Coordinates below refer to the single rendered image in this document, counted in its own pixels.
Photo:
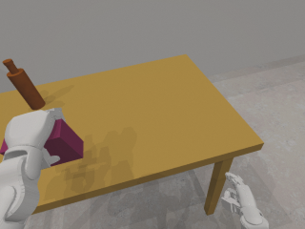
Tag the sponge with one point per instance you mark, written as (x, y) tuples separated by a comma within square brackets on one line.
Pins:
[(62, 142)]

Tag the left robot forearm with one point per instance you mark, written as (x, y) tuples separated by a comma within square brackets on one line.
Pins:
[(20, 171)]

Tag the robot left hand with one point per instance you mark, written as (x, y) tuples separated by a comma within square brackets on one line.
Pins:
[(33, 129)]

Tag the robot right hand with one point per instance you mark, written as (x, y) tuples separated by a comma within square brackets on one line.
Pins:
[(242, 196)]

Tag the table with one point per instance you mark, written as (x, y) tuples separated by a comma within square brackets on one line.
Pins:
[(138, 123)]

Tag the right robot forearm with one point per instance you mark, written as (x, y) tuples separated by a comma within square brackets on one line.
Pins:
[(252, 218)]

